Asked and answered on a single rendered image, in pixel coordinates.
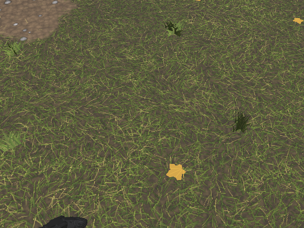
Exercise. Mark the robot left hand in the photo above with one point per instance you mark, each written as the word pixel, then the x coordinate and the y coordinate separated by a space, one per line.
pixel 66 222

